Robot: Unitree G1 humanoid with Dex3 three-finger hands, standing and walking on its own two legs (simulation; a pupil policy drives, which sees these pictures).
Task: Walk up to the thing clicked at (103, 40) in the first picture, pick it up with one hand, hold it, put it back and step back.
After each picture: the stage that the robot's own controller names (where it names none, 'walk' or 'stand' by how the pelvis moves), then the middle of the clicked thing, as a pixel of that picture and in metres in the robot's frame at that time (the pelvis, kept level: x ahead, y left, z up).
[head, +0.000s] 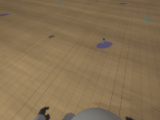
stand; (103, 40) +1.82 -0.39 -0.72
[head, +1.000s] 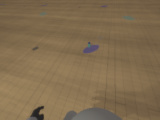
walk; (89, 44) +1.71 +0.08 -0.69
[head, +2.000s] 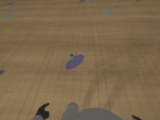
walk; (72, 56) +1.11 +0.38 -0.72
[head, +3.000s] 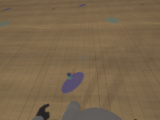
walk; (69, 76) +0.70 +0.35 -0.72
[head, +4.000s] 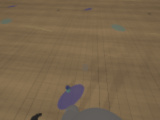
walk; (67, 88) +0.49 +0.30 -0.71
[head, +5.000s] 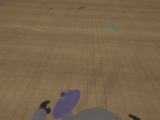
stand; (63, 95) +0.38 +0.30 -0.72
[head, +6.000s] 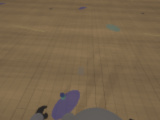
stand; (62, 96) +0.38 +0.31 -0.72
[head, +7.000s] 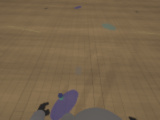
stand; (60, 96) +0.36 +0.33 -0.72
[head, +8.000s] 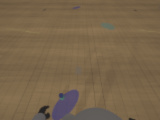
stand; (61, 96) +0.37 +0.33 -0.72
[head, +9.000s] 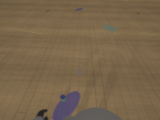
stand; (63, 97) +0.37 +0.30 -0.73
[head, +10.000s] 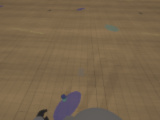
stand; (63, 97) +0.36 +0.30 -0.73
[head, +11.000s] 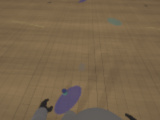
go down; (64, 91) +0.39 +0.29 -0.72
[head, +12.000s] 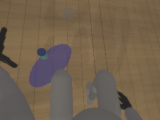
go down; (43, 53) +0.46 +0.32 -0.29
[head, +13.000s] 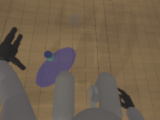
close in; (49, 56) +0.47 +0.31 -0.31
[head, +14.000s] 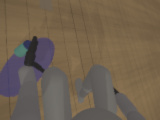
close in; (24, 48) +0.46 +0.32 -0.22
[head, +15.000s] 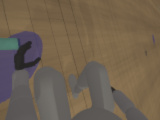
close; (7, 43) +0.47 +0.33 -0.25
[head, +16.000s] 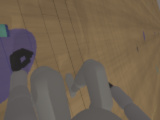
lift; out of the picture +0.54 +0.34 -0.25
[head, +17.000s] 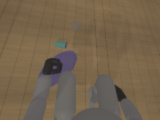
lift; (61, 44) +0.64 +0.28 -0.35
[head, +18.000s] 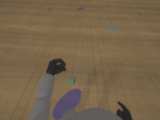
hold; (71, 80) +0.65 +0.19 -0.69
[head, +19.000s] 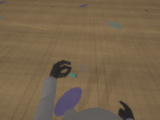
hold; (73, 75) +0.71 +0.21 -0.71
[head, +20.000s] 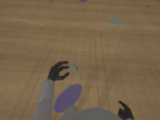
stand; (73, 68) +0.79 +0.21 -0.69
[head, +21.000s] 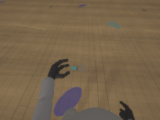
stand; (74, 68) +0.86 +0.20 -0.70
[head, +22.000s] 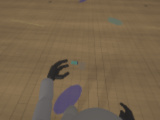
stand; (74, 62) +0.93 +0.20 -0.69
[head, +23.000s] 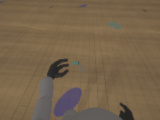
stand; (75, 63) +0.98 +0.20 -0.71
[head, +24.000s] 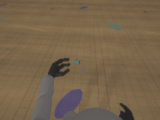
stand; (76, 62) +1.02 +0.19 -0.71
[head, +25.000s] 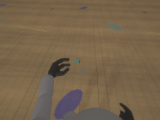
stand; (77, 61) +1.07 +0.19 -0.72
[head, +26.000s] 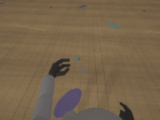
stand; (76, 58) +1.11 +0.19 -0.72
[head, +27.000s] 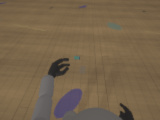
stand; (77, 57) +1.13 +0.19 -0.72
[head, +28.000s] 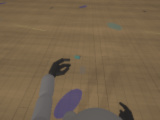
stand; (77, 57) +1.15 +0.19 -0.72
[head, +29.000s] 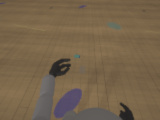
stand; (77, 56) +1.18 +0.19 -0.72
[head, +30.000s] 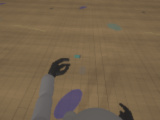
stand; (77, 56) +1.19 +0.18 -0.72
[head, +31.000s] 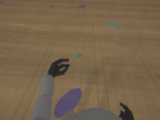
stand; (77, 55) +1.20 +0.18 -0.72
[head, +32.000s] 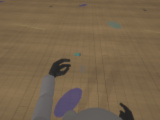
stand; (77, 54) +1.20 +0.18 -0.72
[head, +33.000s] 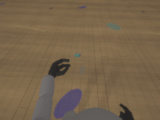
stand; (77, 55) +1.21 +0.18 -0.72
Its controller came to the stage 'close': yes
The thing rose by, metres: 0.01
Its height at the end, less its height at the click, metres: -0.02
